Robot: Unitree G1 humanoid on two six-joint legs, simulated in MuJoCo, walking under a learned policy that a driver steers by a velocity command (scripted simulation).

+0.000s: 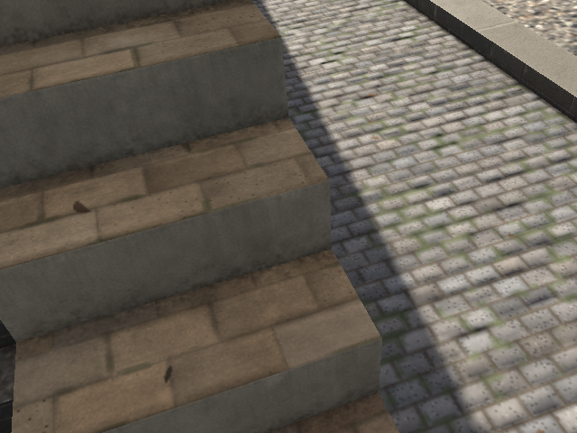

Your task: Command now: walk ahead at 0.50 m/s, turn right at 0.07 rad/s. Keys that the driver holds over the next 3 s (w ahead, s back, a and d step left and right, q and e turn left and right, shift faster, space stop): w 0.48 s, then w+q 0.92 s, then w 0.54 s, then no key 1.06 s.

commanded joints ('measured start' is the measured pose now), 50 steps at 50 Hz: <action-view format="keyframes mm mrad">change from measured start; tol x64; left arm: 1 -59 -2 -22 -93 -45 16 17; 50 400 217 2 320 -47 3 48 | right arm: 1 171 51 13 10 -24 -20 29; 50 -108 26 14 -81 58 7 -52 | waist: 1 -63 -177 14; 50 -47 -327 -167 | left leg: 1 329 -34 161 -426 -47 99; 6 149 311 -682 -782 -393 243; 25 -329 4 -203 8 -391 56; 33 -1133 11 -171 1830 53 -96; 45 -1262 19 -244 947 -201 181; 50 242 -154 160 515 -416 7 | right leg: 1 -58 -146 47 -94 225 -203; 12 -552 172 213 1017 454 9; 24 -112 48 51 318 560 -18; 30 407 -314 275 132 1749 103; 33 290 -447 576 -296 306 -39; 38 162 -329 331 -398 200 -55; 50 243 -220 -318 -320 1930 -207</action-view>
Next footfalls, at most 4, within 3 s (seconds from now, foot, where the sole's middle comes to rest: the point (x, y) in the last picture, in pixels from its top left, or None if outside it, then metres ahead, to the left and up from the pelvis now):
0.02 left None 0.09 0.09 -0.74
0.56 right None -0.04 -0.17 -0.94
1.04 left None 0.09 0.11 -0.75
1.46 right None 0.21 -0.05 -0.75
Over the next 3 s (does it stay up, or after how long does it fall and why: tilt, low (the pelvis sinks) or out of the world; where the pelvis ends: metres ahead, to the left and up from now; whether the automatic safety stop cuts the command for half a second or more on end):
stays up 0.62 0.16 0.41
